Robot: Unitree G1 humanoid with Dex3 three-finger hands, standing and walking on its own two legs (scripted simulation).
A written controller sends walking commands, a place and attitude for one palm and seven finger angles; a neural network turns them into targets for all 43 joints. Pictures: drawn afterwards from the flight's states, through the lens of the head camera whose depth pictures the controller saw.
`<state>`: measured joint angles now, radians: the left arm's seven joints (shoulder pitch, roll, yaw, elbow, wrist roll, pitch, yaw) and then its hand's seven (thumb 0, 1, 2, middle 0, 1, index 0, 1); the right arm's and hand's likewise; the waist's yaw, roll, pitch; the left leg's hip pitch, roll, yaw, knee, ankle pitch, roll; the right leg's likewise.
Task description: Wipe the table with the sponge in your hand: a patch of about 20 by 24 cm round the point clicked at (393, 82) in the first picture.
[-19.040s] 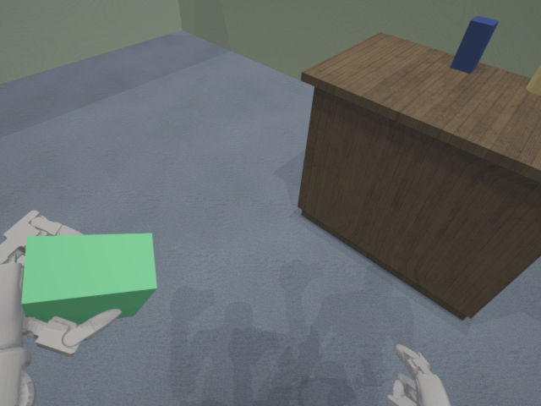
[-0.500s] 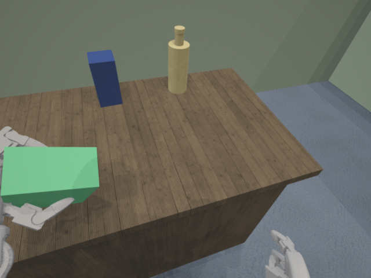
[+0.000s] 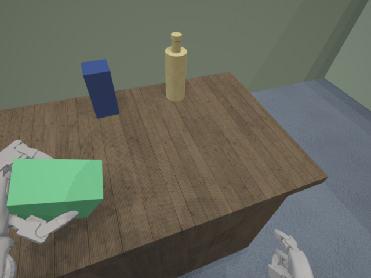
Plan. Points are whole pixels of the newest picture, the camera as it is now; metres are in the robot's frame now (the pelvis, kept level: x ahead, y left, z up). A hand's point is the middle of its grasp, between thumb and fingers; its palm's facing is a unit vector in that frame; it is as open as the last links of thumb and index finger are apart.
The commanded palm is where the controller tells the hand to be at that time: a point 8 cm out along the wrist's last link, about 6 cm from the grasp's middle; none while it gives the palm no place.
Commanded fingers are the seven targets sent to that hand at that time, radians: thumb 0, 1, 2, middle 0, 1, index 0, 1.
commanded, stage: look again from close up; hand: left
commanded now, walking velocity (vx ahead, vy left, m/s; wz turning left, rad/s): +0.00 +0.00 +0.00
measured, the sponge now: (69, 192) +0.22 +0.21 +0.14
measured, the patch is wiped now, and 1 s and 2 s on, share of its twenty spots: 0.00 0.00 0.00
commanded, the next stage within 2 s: shuffle to correct the standing spot in 0.36 s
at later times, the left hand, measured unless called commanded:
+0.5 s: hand (45, 198) +0.21 +0.25 +0.14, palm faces +0.30 -0.85 -0.44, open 10.6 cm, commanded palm +0.15 +0.28 +0.17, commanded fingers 0.00 0.10 1.30 -1.20 -1.60 -1.20 -1.60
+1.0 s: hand (38, 225) +0.16 +0.23 +0.15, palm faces +0.37 -0.81 -0.45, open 10.6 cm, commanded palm +0.10 +0.26 +0.17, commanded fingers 0.00 0.10 1.30 -1.20 -1.60 -1.20 -1.60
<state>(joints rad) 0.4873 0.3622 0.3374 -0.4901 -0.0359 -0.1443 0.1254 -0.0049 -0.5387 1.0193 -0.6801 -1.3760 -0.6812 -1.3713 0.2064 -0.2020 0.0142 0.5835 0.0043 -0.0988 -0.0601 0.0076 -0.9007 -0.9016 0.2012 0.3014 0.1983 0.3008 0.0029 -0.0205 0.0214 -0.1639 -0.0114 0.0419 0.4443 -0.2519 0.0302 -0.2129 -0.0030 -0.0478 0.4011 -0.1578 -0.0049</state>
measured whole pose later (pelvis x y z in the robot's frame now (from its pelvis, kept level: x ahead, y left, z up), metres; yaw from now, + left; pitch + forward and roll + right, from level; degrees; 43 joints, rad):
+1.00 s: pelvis -0.06 -0.02 -0.02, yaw -1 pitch -2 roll +0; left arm 0.41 0.39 0.42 -0.55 -0.04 -0.27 0.08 -0.01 -0.54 1.02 -0.68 -1.37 -0.68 -1.37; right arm 0.15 -0.17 0.02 0.53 0.00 -0.19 -0.01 0.01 -0.90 -0.90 0.20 0.30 0.20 0.30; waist 0.06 -0.03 0.18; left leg -0.36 0.02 0.05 0.68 -0.28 0.02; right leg -0.41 0.01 -0.05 0.62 -0.17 -0.04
